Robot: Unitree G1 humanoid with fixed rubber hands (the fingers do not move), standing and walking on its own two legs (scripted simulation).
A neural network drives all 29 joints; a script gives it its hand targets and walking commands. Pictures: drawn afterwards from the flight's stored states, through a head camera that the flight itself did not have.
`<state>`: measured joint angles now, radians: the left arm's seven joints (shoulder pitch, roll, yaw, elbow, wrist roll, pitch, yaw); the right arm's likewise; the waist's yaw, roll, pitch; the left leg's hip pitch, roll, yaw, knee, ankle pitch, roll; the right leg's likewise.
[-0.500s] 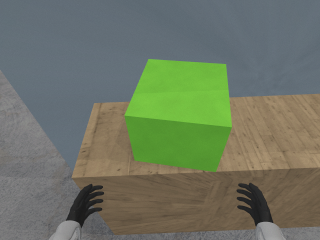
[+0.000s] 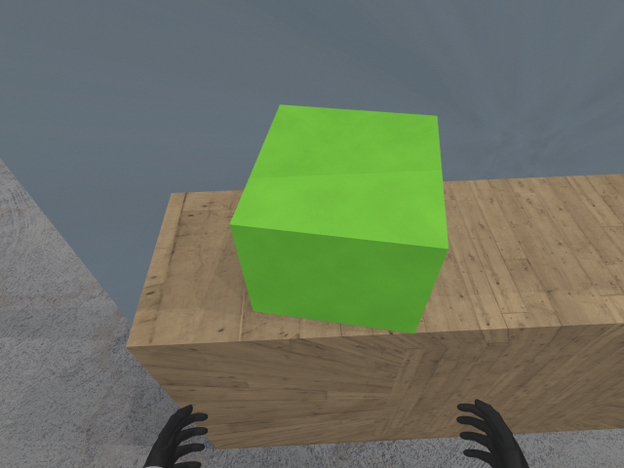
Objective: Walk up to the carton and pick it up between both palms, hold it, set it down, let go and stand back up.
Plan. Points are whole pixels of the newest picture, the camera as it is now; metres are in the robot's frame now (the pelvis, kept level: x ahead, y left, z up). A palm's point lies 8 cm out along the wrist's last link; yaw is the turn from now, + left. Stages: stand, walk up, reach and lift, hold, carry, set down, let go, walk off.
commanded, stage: set down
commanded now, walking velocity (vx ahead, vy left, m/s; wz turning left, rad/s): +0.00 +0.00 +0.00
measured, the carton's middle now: (344, 214) +0.49 -0.01 +0.02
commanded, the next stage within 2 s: let go in 0.30 s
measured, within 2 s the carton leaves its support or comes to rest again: neither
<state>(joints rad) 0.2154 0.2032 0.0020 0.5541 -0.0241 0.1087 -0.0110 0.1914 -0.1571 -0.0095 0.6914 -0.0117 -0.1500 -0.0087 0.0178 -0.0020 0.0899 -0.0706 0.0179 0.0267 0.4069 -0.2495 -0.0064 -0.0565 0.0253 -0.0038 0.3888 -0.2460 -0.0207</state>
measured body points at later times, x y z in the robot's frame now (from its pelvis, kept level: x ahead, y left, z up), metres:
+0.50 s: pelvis +0.00 -0.01 +0.00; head +0.00 -0.01 +0.45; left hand +0.17 +0.21 -0.09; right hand +0.16 -0.24 -0.09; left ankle -0.01 +0.12 -0.74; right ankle -0.02 -0.11 -0.74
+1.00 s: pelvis -0.01 +0.00 +0.00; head -0.03 +0.00 +0.44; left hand +0.11 +0.25 -0.11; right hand +0.10 -0.25 -0.12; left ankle -0.01 +0.12 -0.74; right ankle -0.02 -0.11 -0.74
